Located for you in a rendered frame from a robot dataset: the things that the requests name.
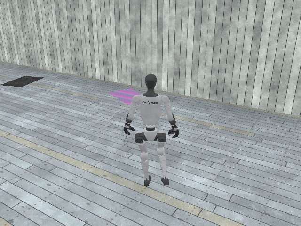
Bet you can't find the robot left hand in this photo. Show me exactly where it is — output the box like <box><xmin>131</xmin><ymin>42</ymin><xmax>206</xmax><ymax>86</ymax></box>
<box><xmin>123</xmin><ymin>126</ymin><xmax>134</xmax><ymax>135</ymax></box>

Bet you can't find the robot left foot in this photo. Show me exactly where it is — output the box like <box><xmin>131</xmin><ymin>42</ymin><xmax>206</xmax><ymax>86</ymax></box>
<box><xmin>144</xmin><ymin>175</ymin><xmax>151</xmax><ymax>187</ymax></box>

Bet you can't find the robot right hand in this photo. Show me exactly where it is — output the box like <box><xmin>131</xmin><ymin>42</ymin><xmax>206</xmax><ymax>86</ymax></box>
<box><xmin>168</xmin><ymin>129</ymin><xmax>179</xmax><ymax>138</ymax></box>

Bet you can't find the robot right foot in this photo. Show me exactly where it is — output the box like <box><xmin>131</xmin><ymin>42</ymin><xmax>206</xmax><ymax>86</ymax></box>
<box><xmin>161</xmin><ymin>177</ymin><xmax>169</xmax><ymax>185</ymax></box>

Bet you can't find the left robot upper arm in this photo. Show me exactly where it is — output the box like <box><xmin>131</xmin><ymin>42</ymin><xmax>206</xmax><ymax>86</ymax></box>
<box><xmin>128</xmin><ymin>95</ymin><xmax>141</xmax><ymax>120</ymax></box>

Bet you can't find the robot foot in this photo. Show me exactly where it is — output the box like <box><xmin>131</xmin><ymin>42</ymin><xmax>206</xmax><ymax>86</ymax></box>
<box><xmin>144</xmin><ymin>175</ymin><xmax>151</xmax><ymax>187</ymax></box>
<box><xmin>161</xmin><ymin>177</ymin><xmax>169</xmax><ymax>185</ymax></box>

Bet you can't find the right robot upper arm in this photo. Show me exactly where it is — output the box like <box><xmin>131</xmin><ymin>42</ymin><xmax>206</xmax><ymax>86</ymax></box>
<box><xmin>160</xmin><ymin>95</ymin><xmax>174</xmax><ymax>121</ymax></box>

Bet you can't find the robot right forearm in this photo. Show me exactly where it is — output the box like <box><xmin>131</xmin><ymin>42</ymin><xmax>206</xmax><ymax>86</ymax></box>
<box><xmin>169</xmin><ymin>114</ymin><xmax>178</xmax><ymax>131</ymax></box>

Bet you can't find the robot left forearm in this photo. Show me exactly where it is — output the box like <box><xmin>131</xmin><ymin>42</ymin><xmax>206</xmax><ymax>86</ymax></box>
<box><xmin>125</xmin><ymin>113</ymin><xmax>132</xmax><ymax>128</ymax></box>

